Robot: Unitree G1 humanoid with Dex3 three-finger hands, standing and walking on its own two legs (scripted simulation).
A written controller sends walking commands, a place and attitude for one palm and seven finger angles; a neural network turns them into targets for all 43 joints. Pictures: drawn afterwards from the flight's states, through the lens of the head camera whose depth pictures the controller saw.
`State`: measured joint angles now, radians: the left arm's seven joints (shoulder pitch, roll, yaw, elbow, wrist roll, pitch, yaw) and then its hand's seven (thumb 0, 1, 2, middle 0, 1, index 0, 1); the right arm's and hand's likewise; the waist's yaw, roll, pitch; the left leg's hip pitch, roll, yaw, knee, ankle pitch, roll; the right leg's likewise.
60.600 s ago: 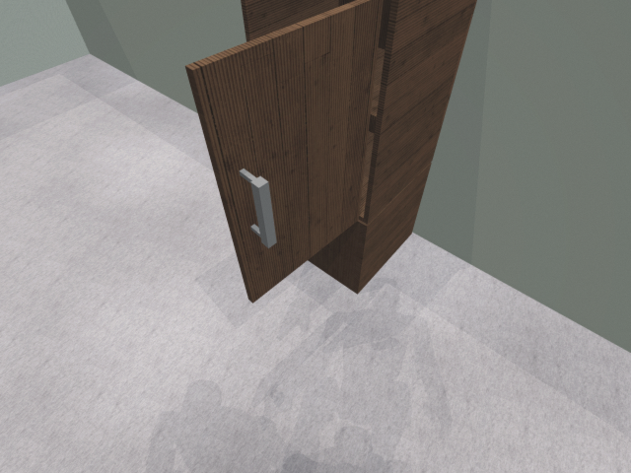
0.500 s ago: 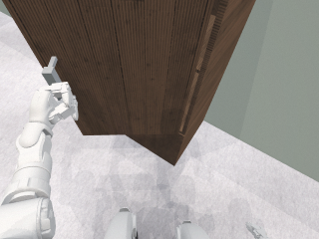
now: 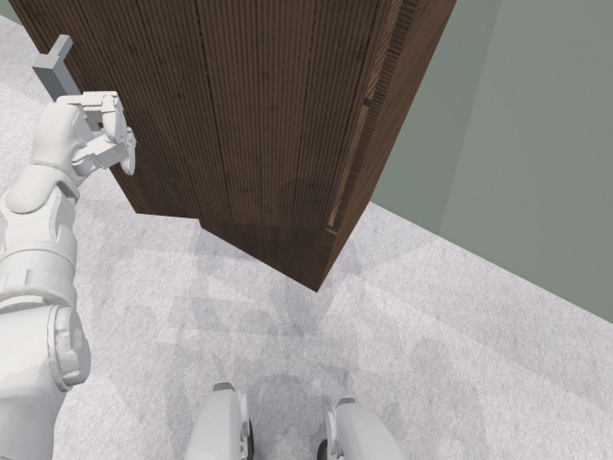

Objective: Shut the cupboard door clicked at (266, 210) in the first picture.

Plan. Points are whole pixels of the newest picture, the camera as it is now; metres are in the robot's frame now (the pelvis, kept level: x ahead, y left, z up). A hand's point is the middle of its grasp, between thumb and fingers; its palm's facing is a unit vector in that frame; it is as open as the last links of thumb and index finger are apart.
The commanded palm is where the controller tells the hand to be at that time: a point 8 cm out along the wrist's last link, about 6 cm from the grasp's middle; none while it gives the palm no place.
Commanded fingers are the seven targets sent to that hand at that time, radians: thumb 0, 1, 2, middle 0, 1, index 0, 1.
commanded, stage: push the door shut along its arc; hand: left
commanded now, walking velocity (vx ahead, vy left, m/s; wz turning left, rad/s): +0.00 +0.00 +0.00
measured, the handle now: (84, 105) +0.55 +0.27 +0.08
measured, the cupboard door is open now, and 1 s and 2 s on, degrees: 26 14 8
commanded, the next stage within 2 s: pull the fist back off the door in 1.04 s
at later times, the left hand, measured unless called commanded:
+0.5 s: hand (156, 105) +0.54 +0.18 +0.10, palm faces -0.25 -0.97 -0.02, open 3.1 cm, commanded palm +0.54 +0.22 +0.08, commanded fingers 0.00 0.90 0.90 -1.30 -1.50 -1.30 -1.50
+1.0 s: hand (175, 87) +0.57 +0.16 +0.10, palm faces -0.33 -0.94 -0.04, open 3.3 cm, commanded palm +0.60 +0.16 +0.08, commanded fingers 0.00 0.90 0.90 -1.30 -1.50 -1.30 -1.50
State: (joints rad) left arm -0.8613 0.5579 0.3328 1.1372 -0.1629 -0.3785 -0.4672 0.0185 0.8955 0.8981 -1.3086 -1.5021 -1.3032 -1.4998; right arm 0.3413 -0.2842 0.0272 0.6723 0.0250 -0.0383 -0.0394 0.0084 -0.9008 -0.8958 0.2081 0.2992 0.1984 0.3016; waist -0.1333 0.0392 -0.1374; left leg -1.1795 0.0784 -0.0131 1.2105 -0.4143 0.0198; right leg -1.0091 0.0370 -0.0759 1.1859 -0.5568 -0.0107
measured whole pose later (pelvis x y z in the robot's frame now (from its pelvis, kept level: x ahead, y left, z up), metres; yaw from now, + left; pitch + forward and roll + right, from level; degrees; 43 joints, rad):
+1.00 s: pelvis +0.00 +0.00 -0.03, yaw -2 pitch +29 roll -7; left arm -1.32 0.73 0.26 1.31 -0.04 -0.20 -0.54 0.02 0.98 0.98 -1.30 -1.50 -1.30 -1.50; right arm 0.35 -0.28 0.07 0.69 -0.01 -0.09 -0.04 0.01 -0.90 -0.90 0.21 0.30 0.20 0.30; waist -0.25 0.06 -0.12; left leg -1.41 0.10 -0.05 1.34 -0.45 0.02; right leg -1.22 0.06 -0.10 1.29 -0.58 -0.01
